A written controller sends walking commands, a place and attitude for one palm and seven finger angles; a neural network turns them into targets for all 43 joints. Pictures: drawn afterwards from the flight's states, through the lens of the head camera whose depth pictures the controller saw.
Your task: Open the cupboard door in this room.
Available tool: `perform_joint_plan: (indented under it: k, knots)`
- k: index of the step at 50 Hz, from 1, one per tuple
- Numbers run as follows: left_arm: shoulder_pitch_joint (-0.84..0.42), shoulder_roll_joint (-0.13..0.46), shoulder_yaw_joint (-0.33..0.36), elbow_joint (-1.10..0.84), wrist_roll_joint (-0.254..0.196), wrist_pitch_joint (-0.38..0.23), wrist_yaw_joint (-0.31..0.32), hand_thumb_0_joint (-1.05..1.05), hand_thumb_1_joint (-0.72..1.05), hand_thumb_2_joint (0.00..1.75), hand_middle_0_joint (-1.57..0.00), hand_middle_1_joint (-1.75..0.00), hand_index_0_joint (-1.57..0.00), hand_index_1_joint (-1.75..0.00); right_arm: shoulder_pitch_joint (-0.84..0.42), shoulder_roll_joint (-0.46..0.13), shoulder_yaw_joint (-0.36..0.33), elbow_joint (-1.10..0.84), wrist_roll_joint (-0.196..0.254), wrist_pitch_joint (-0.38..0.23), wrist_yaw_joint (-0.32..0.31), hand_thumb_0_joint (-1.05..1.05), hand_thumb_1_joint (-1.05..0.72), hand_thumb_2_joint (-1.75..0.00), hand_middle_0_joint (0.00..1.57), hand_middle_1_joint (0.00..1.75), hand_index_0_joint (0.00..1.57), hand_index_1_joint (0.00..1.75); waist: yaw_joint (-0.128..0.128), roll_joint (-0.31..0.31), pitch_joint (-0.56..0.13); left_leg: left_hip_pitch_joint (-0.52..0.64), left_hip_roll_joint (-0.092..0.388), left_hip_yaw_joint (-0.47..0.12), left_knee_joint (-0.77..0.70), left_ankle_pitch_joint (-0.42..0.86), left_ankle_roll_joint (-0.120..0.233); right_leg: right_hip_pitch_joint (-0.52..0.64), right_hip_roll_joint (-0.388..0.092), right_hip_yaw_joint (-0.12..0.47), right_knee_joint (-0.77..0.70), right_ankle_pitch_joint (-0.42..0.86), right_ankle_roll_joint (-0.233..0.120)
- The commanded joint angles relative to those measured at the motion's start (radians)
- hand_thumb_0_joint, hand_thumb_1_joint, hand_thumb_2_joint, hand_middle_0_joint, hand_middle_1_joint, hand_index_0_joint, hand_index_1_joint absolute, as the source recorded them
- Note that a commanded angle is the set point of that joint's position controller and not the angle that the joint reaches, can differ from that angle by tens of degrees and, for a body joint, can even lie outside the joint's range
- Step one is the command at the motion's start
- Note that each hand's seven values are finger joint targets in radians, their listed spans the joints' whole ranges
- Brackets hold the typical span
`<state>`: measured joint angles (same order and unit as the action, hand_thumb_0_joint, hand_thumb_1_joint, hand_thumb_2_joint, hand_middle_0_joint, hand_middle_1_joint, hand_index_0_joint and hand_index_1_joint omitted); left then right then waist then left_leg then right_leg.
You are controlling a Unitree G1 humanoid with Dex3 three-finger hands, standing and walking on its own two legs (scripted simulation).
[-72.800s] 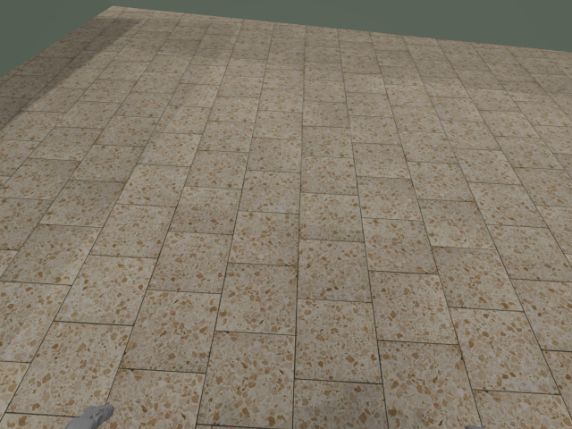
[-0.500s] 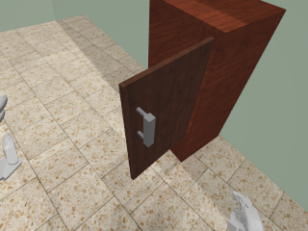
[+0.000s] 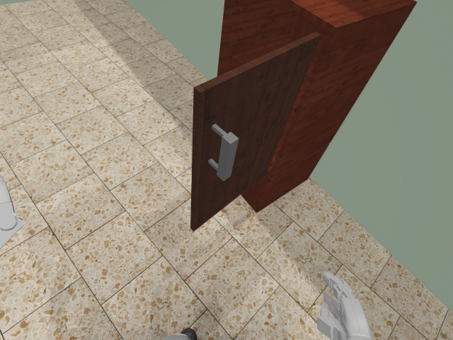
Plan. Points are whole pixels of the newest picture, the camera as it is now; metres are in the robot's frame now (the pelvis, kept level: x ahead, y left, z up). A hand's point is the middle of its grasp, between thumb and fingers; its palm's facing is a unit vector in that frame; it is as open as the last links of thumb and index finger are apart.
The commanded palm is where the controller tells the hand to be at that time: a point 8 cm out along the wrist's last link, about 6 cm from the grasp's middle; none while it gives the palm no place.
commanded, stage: stop stepping back and stand still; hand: left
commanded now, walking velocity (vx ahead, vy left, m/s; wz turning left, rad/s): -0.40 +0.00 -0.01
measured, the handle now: (220, 152) +0.50 +0.06 -0.01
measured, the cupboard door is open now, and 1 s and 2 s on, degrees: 97 97 97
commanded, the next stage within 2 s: let the arm hang, fingers relaxed in 1.52 s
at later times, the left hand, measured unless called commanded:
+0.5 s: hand (22, 313) +0.12 +0.23 +0.16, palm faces +0.46 -0.78 -0.41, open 7.4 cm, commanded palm +0.06 +0.25 +0.17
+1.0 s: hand out of the picture +0.07 +0.21 +0.13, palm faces +0.37 -0.83 -0.42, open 7.4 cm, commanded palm +0.01 +0.25 +0.17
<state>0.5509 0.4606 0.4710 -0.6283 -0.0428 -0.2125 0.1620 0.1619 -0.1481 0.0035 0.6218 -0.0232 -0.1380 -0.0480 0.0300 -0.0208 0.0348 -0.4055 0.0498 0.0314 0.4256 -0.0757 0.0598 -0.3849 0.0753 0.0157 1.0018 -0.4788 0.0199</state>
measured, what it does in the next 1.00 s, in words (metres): walks backwards: right foot, then left foot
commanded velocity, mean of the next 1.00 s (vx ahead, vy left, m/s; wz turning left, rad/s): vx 0.06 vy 0.04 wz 0.00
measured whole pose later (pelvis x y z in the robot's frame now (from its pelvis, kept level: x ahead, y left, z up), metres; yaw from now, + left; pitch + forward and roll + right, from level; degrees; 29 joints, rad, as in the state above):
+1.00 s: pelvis -0.15 -0.04 -0.01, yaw -4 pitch -1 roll +0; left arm 0.50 0.35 0.36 -0.39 -0.02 -0.17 0.14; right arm 0.21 -0.22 0.01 0.65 0.00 -0.12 -0.08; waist 0.02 -0.01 0.03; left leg -0.26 0.01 0.04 0.48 -0.20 0.02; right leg -0.14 0.05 -0.04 0.46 -0.30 -0.05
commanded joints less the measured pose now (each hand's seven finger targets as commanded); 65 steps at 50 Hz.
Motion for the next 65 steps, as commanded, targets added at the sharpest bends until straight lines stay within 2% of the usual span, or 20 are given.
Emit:
perform_joint_plan:
  k: [1, 8, 9, 11, 13, 14, 15, 17, 21, 23, 25, 29, 32, 33, 37, 40, 44, 46, 51, 65]
  knots:
    - [-0.025, 0.104, 0.036, -0.168, -0.015, -0.023, 0.01, 0.0, 0.9, 0.9, -0.2, -0.3, -0.2, -0.3, -0.05, -0.186, -0.061, -0.105, 0.0, -0.053, -0.015, 0.0, -0.9, -0.9, 0.2, 0.3, 0.2, 0.3, -0.041, 0.229, -0.22, 0.281, 0.227, -0.204, -0.238, 0.013, 0.05, 0.001, -0.007, -0.025, -0.099, -0.044, 0.005]
    - [0.069, 0.184, 0.119, -0.234, -0.05, -0.027, 0.011, 0.0, 0.9, 0.9, -0.2, -0.3, -0.2, -0.3, -0.068, -0.164, -0.042, -0.15, 0.0, -0.028, -0.01, 0.0, -0.9, -0.9, 0.2, 0.3, 0.2, 0.3, -0.016, 0.317, -0.295, 0.239, 0.081, -0.039, -0.281, -0.246, -0.066, 0.272, 0.037, -0.151, -0.601, 0.005, -0.056]
    - [0.101, 0.208, 0.139, -0.244, -0.054, -0.03, 0.01, 0.0, 0.9, 0.9, -0.2, -0.3, -0.2, -0.3, -0.074, -0.16, -0.037, -0.159, 0.0, -0.015, -0.008, 0.0, -0.9, -0.9, 0.2, 0.3, 0.2, 0.3, -0.022, 0.248, -0.271, 0.213, 0.032, 0.003, -0.184, -0.249, -0.091, 0.286, -0.004, -0.124, -0.742, 0.082, -0.073]
    - [0.135, 0.272, 0.186, -0.267, -0.054, -0.047, 0.01, 0.0, 0.9, 0.9, -0.2, -0.3, -0.2, -0.3, -0.086, -0.147, -0.021, -0.159, 0.003, 0.015, -0.005, 0.0, -0.9, -0.9, 0.2, 0.3, 0.2, 0.3, -0.021, -0.011, -0.202, 0.235, -0.045, 0.019, 0.258, -0.181, -0.094, 0.012, -0.303, 0.144, -0.879, 0.135, -0.135]
    - [0.062, 0.337, 0.256, -0.251, -0.048, -0.058, 0.026, 0.0, 0.9, 0.9, -0.2, -0.3, -0.2, -0.3, -0.073, -0.166, -0.015, -0.152, -0.008, 0.009, -0.002, 0.0, -0.9, -0.9, 0.2, 0.3, 0.2, 0.3, -0.021, -0.089, -0.134, -0.078, -0.031, -0.058, 0.578, -0.28, -0.097, 0.004, -0.476, 0.277, -0.845, 0.319, -0.219]
    - [0.085, 0.206, 0.167, -0.143, -0.048, -0.047, 0.01, 0.0, 0.9, 0.9, -0.2, -0.3, -0.2, -0.3, -0.021, -0.161, -0.032, -0.121, 0.021, 0.005, -0.006, 0.0, -0.9, -0.9, 0.2, 0.3, 0.2, 0.3, -0.039, -0.12, -0.133, -0.179, -0.049, -0.057, 0.606, -0.233, -0.093, 0.184, -0.361, 0.116, -0.715, 0.627, -0.146]
    - [0.052, 0.218, 0.173, -0.134, -0.041, -0.038, 0.006, 0.0, 0.9, 0.9, -0.2, -0.3, -0.2, -0.3, -0.035, -0.165, -0.032, -0.134, 0.037, -0.001, -0.007, 0.0, -0.9, -0.9, 0.2, 0.3, 0.2, 0.3, -0.043, -0.171, -0.173, -0.191, -0.03, -0.034, 0.531, -0.209, -0.085, 0.275, -0.322, 0.087, -0.643, 0.81, -0.1]
    - [0.029, 0.173, 0.136, -0.011, -0.023, -0.028, 0.014, 0.0, 0.9, 0.9, -0.2, -0.3, -0.2, -0.3, -0.05, -0.156, -0.02, -0.123, 0.037, -0.002, -0.032, 0.0, -0.9, -0.9, 0.2, 0.3, 0.2, 0.3, -0.045, -0.084, -0.115, -0.118, -0.035, 0.036, 0.35, -0.175, -0.067, 0.308, -0.303, 0.054, -0.603, 0.949, -0.105]
    - [-0.12, 0.117, 0.026, 0.108, -0.011, -0.017, 0.005, 0.0, 0.9, 0.9, -0.2, -0.3, -0.2, -0.3, -0.007, -0.199, -0.037, -0.082, 0.037, -0.019, -0.051, 0.0, -0.9, -0.9, 0.2, 0.3, 0.2, 0.3, -0.066, -0.016, -0.09, 0.248, -0.059, 0.047, 0.061, -0.006, 0.005, 0.14, -0.235, -0.005, -0.444, 0.862, 0.014]
    - [-0.158, 0.125, 0.011, 0.087, -0.008, -0.029, 0.003, 0.0, 0.9, 0.9, -0.2, -0.3, -0.2, -0.3, 0.016, -0.225, -0.044, -0.1, 0.044, -0.021, -0.047, 0.0, -0.9, -0.9, 0.2, 0.3, 0.2, 0.3, -0.056, 0.065, -0.148, 0.39, 0.105, -0.157, 0.071, 0.249, 0.104, 0.012, -0.129, -0.028, -0.267, 0.565, 0.084]
    - [-0.159, 0.165, 0.043, 0.025, 0.003, -0.042, 0.009, 0.0, 0.9, 0.9, -0.2, -0.3, -0.2, -0.3, 0.008, -0.202, -0.037, -0.103, 0.027, -0.038, -0.034, 0.0, -0.9, -0.9, 0.2, 0.3, 0.2, 0.3, -0.035, 0.139, -0.141, 0.383, 0.203, -0.337, 0.029, 0.395, 0.172, -0.08, -0.084, 0.007, -0.223, 0.09, 0.051]
    - [-0.05, 0.185, 0.092, -0.14, 0.011, -0.045, 0.006, 0.0, 0.9, 0.9, -0.2, -0.3, -0.2, -0.3, -0.045, -0.199, -0.034, -0.137, 0.026, -0.058, -0.02, 0.0, -0.9, -0.9, 0.2, 0.3, 0.2, 0.3, -0.018, 0.172, -0.038, -0.044, 0.123, -0.191, -0.121, -0.225, 0.056, 0.265, -0.09, -0.039, -0.477, 0.07, -0.02]
    - [0.043, 0.22, 0.156, -0.148, 0.004, -0.063, 0.01, 0.0, 0.9, 0.9, -0.2, -0.3, -0.2, -0.3, -0.034, -0.159, -0.039, -0.157, 0.021, -0.027, -0.011, 0.0, -0.9, -0.9, 0.2, 0.3, 0.2, 0.3, -0.027, -0.05, -0.047, -0.1, -0.062, -0.019, 0.319, -0.272, -0.059, 0.186, -0.351, 0.376, -0.822, 0.026, -0.147]
    - [0.037, 0.195, 0.151, -0.127, -0.01, -0.067, 0.013, 0.0, 0.9, 0.9, -0.2, -0.3, -0.2, -0.3, -0.025, -0.17, -0.052, -0.138, 0.029, -0.022, -0.01, 0.0, -0.9, -0.9, 0.2, 0.3, 0.2, 0.3, -0.028, -0.083, -0.015, -0.126, -0.069, -0.036, 0.502, -0.278, -0.072, 0.152, -0.394, 0.42, -0.835, 0.19, -0.153]
    - [0.0, 0.137, 0.119, 0.073, 0.001, -0.076, 0.014, 0.0, 0.9, 0.9, -0.2, -0.3, -0.2, -0.3, 0.003, -0.139, -0.028, -0.111, 0.029, -0.023, -0.031, 0.0, -0.9, -0.9, 0.2, 0.3, 0.2, 0.3, -0.048, -0.022, -0.05, -0.063, -0.011, -0.028, 0.342, -0.238, -0.066, 0.252, -0.298, 0.153, -0.661, 0.692, -0.136]
    - [-0.075, 0.068, 0.026, 0.162, 0.001, -0.06, 0.005, 0.0, 0.9, 0.9, -0.2, -0.3, -0.2, -0.3, -0.007, -0.159, -0.03, -0.095, 0.03, -0.039, -0.048, 0.0, -0.9, -0.9, 0.2, 0.3, 0.2, 0.3, -0.048, -0.043, -0.055, 0.127, -0.04, 0.014, 0.091, -0.094, -0.043, 0.228, -0.226, 0.078, -0.633, 0.67, -0.064]
    - [-0.117, 0.084, -0.012, 0.061, 0.006, -0.051, -0.004, 0.0, 0.9, 0.9, -0.2, -0.3, -0.2, -0.3, -0.016, -0.209, -0.05, -0.116, 0.035, -0.041, -0.046, 0.0, -0.9, -0.9, 0.2, 0.3, 0.2, 0.3, -0.019, -0.024, -0.119, 0.317, 0.067, -0.068, 0.026, 0.194, 0.011, 0.175, -0.137, 0.061, -0.616, 0.561, 0.061]
    - [-0.116, 0.116, 0.006, -0.006, 0.018, -0.041, -0.002, 0.0, 0.9, 0.9, -0.2, -0.3, -0.2, -0.3, -0.028, -0.188, -0.035, -0.125, 0.026, -0.042, -0.045, 0.0, -0.9, -0.9, 0.2, 0.3, 0.2, 0.3, -0.03, 0.008, -0.144, 0.301, 0.045, -0.057, 0.047, 0.3, 0.0, 0.216, -0.133, 0.039, -0.591, 0.691, 0.033]
    - [-0.067, 0.169, 0.071, -0.154, 0.013, -0.051, 0.011, 0.0, 0.9, 0.9, -0.2, -0.3, -0.2, -0.3, -0.048, -0.178, -0.028, -0.158, 0.018, -0.052, -0.041, 0.0, -0.9, -0.9, 0.2, 0.3, 0.2, 0.3, -0.016, 0.157, -0.135, 0.211, 0.047, -0.104, -0.045, 0.031, -0.012, 0.236, -0.115, 0.043, -0.634, 0.343, -0.017]
    - [-0.076, 0.087, -0.003, 0.039, 0.002, -0.029, -0.006, 0.0, 0.9, 0.9, -0.2, -0.3, -0.2, -0.3, -0.052, -0.195, -0.031, -0.149, 0.022, -0.038, -0.051, 0.0, -0.9, -0.9, 0.2, 0.3, 0.2, 0.3, -0.039, 0.072, -0.044, 0.171, 0.045, -0.132, -0.139, -0.268, -0.033, 0.144, -0.097, 0.026, -0.735, 0.15, -0.019]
